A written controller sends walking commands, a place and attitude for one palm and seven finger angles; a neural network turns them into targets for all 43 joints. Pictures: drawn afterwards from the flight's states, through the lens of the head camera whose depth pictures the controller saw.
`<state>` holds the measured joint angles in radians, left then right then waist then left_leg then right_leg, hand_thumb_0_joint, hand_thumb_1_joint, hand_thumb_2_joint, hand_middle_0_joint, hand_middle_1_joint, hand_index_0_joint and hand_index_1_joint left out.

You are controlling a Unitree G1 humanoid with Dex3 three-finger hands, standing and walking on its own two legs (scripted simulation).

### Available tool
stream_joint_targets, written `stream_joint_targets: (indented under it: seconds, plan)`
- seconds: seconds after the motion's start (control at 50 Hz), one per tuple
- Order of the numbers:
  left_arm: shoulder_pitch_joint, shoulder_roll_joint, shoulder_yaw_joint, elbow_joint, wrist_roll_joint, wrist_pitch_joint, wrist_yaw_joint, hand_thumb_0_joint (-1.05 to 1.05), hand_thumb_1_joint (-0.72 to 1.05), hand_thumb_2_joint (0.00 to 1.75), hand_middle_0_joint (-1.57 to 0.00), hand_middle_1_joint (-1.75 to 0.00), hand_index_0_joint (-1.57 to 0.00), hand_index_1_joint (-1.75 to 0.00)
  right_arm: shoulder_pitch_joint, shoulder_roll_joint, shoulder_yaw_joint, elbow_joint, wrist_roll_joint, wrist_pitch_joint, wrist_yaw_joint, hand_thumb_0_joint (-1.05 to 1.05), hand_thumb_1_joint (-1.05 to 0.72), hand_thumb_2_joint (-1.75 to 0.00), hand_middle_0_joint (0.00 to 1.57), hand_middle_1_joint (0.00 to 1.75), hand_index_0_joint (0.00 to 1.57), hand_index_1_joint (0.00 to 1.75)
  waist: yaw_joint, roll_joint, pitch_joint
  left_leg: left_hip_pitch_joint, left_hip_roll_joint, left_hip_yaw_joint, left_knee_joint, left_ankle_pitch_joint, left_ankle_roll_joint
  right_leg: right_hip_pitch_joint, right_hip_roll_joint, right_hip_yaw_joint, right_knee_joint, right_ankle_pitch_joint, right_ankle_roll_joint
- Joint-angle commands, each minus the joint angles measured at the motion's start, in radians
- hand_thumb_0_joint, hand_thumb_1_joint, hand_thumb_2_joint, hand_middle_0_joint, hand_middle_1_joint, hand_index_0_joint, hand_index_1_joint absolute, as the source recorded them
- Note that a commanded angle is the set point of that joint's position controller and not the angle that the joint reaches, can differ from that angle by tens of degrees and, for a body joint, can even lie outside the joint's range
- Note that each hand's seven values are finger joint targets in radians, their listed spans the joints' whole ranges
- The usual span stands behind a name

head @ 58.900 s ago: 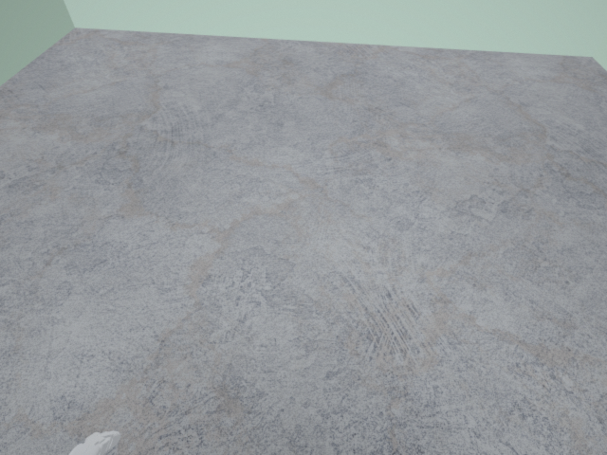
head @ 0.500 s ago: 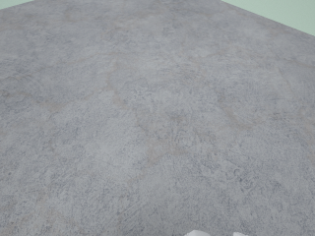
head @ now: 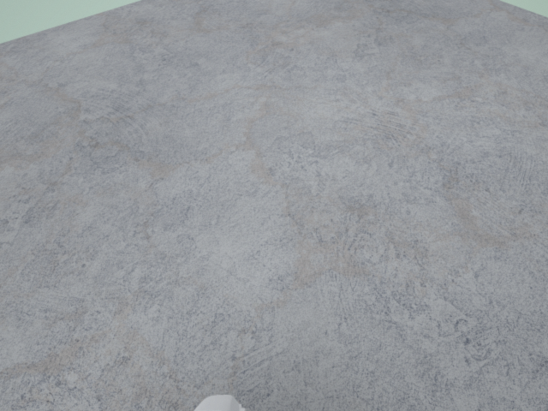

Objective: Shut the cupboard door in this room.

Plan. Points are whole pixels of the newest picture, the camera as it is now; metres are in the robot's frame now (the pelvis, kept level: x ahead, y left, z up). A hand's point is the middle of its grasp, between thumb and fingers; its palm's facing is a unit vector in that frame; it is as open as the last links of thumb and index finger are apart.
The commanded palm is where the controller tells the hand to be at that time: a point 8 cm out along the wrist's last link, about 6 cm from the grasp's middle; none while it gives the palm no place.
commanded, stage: turn or walk to find it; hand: left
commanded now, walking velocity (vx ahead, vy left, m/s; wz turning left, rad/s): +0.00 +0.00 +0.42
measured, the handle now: out of the picture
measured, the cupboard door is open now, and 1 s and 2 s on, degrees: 50 50 50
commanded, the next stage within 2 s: none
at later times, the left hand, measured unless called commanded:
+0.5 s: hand out of the picture +0.06 +0.23 -0.16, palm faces +0.23 -0.94 -0.26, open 7.4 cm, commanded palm none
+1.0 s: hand out of the picture -0.05 +0.21 -0.19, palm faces +0.48 -0.84 -0.25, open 7.4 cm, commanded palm none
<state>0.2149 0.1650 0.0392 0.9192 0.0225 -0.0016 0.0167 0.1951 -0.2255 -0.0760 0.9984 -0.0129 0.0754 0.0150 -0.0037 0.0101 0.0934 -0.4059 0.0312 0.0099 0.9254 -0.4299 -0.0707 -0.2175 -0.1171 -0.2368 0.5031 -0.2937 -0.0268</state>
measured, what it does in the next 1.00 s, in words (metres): steps on the spot, turning left: left foot, then right foot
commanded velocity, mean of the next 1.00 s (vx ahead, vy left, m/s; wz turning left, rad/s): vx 0.00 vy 0.00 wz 0.42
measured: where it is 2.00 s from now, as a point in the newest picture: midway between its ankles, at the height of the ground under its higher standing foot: outside the picture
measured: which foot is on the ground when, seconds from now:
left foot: up 0.00-0.12, down 0.14-0.52, up 0.54-0.94, down 0.96-1.00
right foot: down 0.00-0.14, up 0.16-0.50, down 0.52-0.96, up 0.98-1.00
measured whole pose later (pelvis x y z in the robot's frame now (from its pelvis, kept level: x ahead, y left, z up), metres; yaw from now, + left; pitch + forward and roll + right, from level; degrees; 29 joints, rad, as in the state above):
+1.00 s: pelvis +0.03 +0.01 -0.02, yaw +26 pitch +1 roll +1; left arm 0.27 0.24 0.07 0.97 0.01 0.04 0.02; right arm 0.12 -0.20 -0.05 0.95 -0.01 0.03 0.01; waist 0.03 -0.05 0.09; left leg -0.28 0.00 0.08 0.59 -0.30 0.02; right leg -0.31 -0.15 -0.22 0.78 -0.50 0.04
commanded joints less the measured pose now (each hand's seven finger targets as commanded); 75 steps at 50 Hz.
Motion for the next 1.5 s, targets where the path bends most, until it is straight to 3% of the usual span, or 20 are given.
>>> stream_joint_targets:
  seconds: [0.0,0.08,0.12,0.16,0.24,0.36,0.46,0.48,0.5,0.52,0.6,0.82,0.9,0.94,0.96,1.08,1.3,1.34,1.36,1.48]
  plan:
    - [0.109,0.239,0.075,-0.018,0.006,-0.012,0.013,0.00,0.90,0.90,-0.20,-0.30,-0.20,-0.30,-0.095,-0.025,0.007,-0.109,0.006,-0.042,0.002,0.00,-0.90,-0.90,0.20,0.30,0.20,0.30,0.070,-0.209,-0.124,-0.017,-0.012,0.060,-0.178,-0.031,0.013,0.179,-0.260,0.159,-0.099,0.553,-0.103]
    - [0.065,0.229,0.076,-0.013,-0.008,0.000,0.009,0.00,0.90,0.90,-0.20,-0.30,-0.20,-0.30,0.016,-0.068,-0.001,-0.087,0.001,-0.061,0.000,0.00,-0.90,-0.90,0.20,0.30,0.20,0.30,-0.008,-0.093,-0.178,0.279,0.009,0.062,-0.532,0.266,0.044,0.032,-0.216,0.066,0.104,0.392,0.001]
    - [0.044,0.124,0.042,-0.070,-0.013,0.014,0.000,0.00,0.90,0.90,-0.20,-0.30,-0.20,-0.30,0.104,-0.250,-0.043,-0.088,-0.002,-0.061,-0.014,0.00,-0.90,-0.90,0.20,0.30,0.20,0.30,-0.053,0.324,-0.204,0.451,0.404,-0.398,-0.596,0.808,0.274,-0.341,-0.009,0.062,0.473,-0.401,0.113]
    - [-0.043,0.133,0.046,-0.061,-0.008,0.027,0.006,0.00,0.90,0.90,-0.20,-0.30,-0.20,-0.30,0.076,-0.213,-0.038,-0.074,-0.007,-0.060,-0.036,0.00,-0.90,-0.90,0.20,0.30,0.20,0.30,-0.057,0.268,-0.163,0.374,0.336,-0.334,-0.585,0.667,0.289,-0.385,-0.013,0.191,0.613,-0.306,0.102]
    - [0.010,0.136,0.048,-0.017,-0.010,0.028,-0.012,0.00,0.90,0.90,-0.20,-0.30,-0.20,-0.30,-0.020,-0.155,-0.013,-0.104,-0.006,-0.071,-0.040,0.00,-0.90,-0.90,0.20,0.30,0.20,0.30,0.000,0.134,-0.112,0.310,0.208,-0.170,-0.576,0.658,0.221,-0.335,0.007,0.185,0.591,-0.138,0.115]
    - [-0.028,0.120,0.039,-0.049,-0.014,0.028,-0.009,0.00,0.90,0.90,-0.20,-0.30,-0.20,-0.30,-0.003,-0.162,-0.024,-0.106,-0.010,-0.062,-0.034,0.00,-0.90,-0.90,0.20,0.30,0.20,0.30,-0.017,0.166,-0.099,0.261,0.199,-0.208,-0.554,0.625,0.230,-0.238,0.042,0.162,0.363,-0.157,0.122]
    - [0.080,0.130,0.042,-0.037,-0.017,0.004,-0.006,0.00,0.90,0.90,-0.20,-0.30,-0.20,-0.30,-0.051,-0.155,-0.031,-0.130,-0.006,-0.055,-0.028,0.00,-0.90,-0.90,0.20,0.30,0.20,0.30,0.039,0.147,-0.145,0.149,0.140,-0.245,-0.424,0.555,0.173,0.023,0.076,0.135,-0.018,0.066,0.104]
    - [0.114,0.179,0.050,-0.032,-0.010,-0.010,-0.001,0.00,0.90,0.90,-0.20,-0.30,-0.20,-0.30,-0.037,-0.120,-0.028,-0.135,0.003,-0.058,-0.022,0.00,-0.90,-0.90,0.20,0.30,0.20,0.30,0.053,0.033,-0.163,0.046,0.076,-0.202,-0.321,0.394,0.118,0.157,-0.008,0.213,-0.133,0.175,0.081]
    - [0.149,0.278,0.069,-0.031,0.008,-0.019,0.009,0.00,0.90,0.90,-0.20,-0.30,-0.20,-0.30,-0.024,-0.047,-0.016,-0.160,0.008,-0.060,-0.015,0.00,-0.90,-0.90,0.20,0.30,0.20,0.30,0.065,-0.272,-0.175,-0.145,-0.081,-0.047,-0.072,-0.020,0.042,0.262,-0.291,0.493,-0.182,0.359,-0.026]
    - [0.149,0.288,0.065,-0.040,-0.004,-0.016,0.010,0.00,0.90,0.90,-0.20,-0.30,-0.20,-0.30,-0.031,-0.082,-0.025,-0.161,0.002,-0.044,-0.021,0.00,-0.90,-0.90,0.20,0.30,0.20,0.30,0.069,-0.250,-0.159,-0.128,-0.072,-0.097,0.128,-0.199,0.040,0.129,-0.396,0.543,-0.204,0.384,-0.116]
    - [-0.024,0.183,0.053,-0.086,-0.004,-0.017,0.018,0.00,0.90,0.90,-0.20,-0.30,-0.20,-0.30,0.001,-0.071,-0.027,-0.097,-0.007,-0.026,0.000,0.00,-0.90,-0.90,0.20,0.30,0.20,0.30,-0.005,-0.154,-0.080,-0.140,-0.008,-0.087,0.327,0.027,0.017,0.028,-0.227,0.282,-0.181,0.309,-0.073]
    - [0.122,0.235,0.073,-0.017,0.006,-0.012,0.013,0.00,0.90,0.90,-0.20,-0.30,-0.20,-0.30,-0.110,-0.026,0.009,-0.116,0.005,-0.043,0.003,0.00,-0.90,-0.90,0.20,0.30,0.20,0.30,0.073,-0.208,-0.123,-0.018,-0.016,0.058,-0.172,-0.032,0.016,0.181,-0.252,0.164,-0.096,0.580,-0.102]
    - [0.077,0.237,0.077,-0.012,-0.008,-0.002,0.010,0.00,0.90,0.90,-0.20,-0.30,-0.20,-0.30,-0.002,-0.061,0.003,-0.093,0.002,-0.059,0.000,0.00,-0.90,-0.90,0.20,0.30,0.20,0.30,-0.001,-0.127,-0.171,0.247,-0.005,0.081,-0.496,0.228,0.042,0.053,-0.231,0.080,0.062,0.424,-0.013]
    - [0.063,0.132,0.046,-0.064,-0.017,0.010,-0.002,0.00,0.90,0.90,-0.20,-0.30,-0.20,-0.30,0.092,-0.238,-0.040,-0.093,-0.006,-0.065,-0.011,0.00,-0.90,-0.90,0.20,0.30,0.20,0.30,-0.051,0.322,-0.199,0.466,0.380,-0.399,-0.592,0.766,0.253,-0.338,-0.012,0.034,0.444,-0.358,0.113]
    - [-0.009,0.144,0.038,-0.073,-0.006,0.023,0.008,0.00,0.90,0.90,-0.20,-0.30,-0.20,-0.30,0.117,-0.239,-0.039,-0.070,-0.003,-0.059,-0.022,0.00,-0.90,-0.90,0.20,0.30,0.20,0.30,-0.075,0.263,-0.188,0.403,0.399,-0.393,-0.596,0.702,0.307,-0.343,-0.013,0.145,0.549,-0.396,0.101]
    - [0.011,0.138,0.047,-0.015,-0.010,0.029,-0.012,0.00,0.90,0.90,-0.20,-0.30,-0.20,-0.30,-0.021,-0.149,-0.010,-0.106,-0.005,-0.071,-0.039,0.00,-0.90,-0.90,0.20,0.30,0.20,0.30,0.001,0.123,-0.103,0.282,0.205,-0.187,-0.595,0.578,0.225,-0.315,0.009,0.188,0.563,-0.134,0.113]
    - [0.061,0.136,0.042,-0.043,-0.017,0.002,-0.003,0.00,0.90,0.90,-0.20,-0.30,-0.20,-0.30,-0.032,-0.146,-0.030,-0.125,-0.004,-0.057,-0.028,0.00,-0.90,-0.90,0.20,0.30,0.20,0.30,0.036,0.139,-0.160,0.143,0.131,-0.259,-0.419,0.558,0.169,0.050,0.073,0.149,-0.052,0.086,0.098]
    - [0.121,0.280,0.069,-0.038,0.006,-0.018,0.011,0.00,0.90,0.90,-0.20,-0.30,-0.20,-0.30,-0.014,-0.039,-0.015,-0.162,0.008,-0.062,-0.015,0.00,-0.90,-0.90,0.20,0.30,0.20,0.30,0.058,-0.273,-0.184,-0.159,-0.094,-0.040,-0.070,-0.070,0.037,0.274,-0.318,0.507,-0.172,0.399,-0.054]
    - [0.130,0.286,0.071,-0.045,-0.003,-0.015,0.012,0.00,0.90,0.90,-0.20,-0.30,-0.20,-0.30,-0.041,-0.087,-0.027,-0.167,0.003,-0.046,-0.020,0.00,-0.90,-0.90,0.20,0.30,0.20,0.30,0.076,-0.242,-0.162,-0.132,-0.067,-0.091,0.131,-0.198,0.040,0.126,-0.399,0.528,-0.193,0.391,-0.136]
    - [-0.014,0.182,0.054,-0.080,0.002,-0.016,0.018,0.00,0.90,0.90,-0.20,-0.30,-0.20,-0.30,-0.004,-0.056,-0.023,-0.095,-0.004,-0.022,0.004,0.00,-0.90,-0.90,0.20,0.30,0.20,0.30,0.005,-0.174,-0.066,-0.117,-0.005,-0.043,0.236,0.025,0.004,0.029,-0.220,0.231,-0.188,0.311,-0.073]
